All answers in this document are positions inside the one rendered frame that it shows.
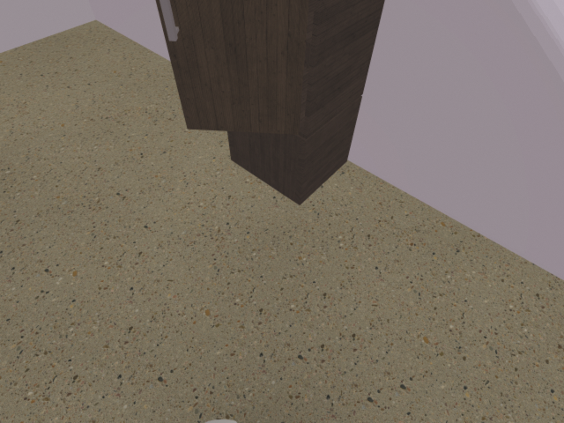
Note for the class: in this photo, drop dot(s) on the cupboard door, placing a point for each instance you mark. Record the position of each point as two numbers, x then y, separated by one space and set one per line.
238 64

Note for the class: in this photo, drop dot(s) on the handle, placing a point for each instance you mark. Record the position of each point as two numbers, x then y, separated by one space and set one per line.
172 30

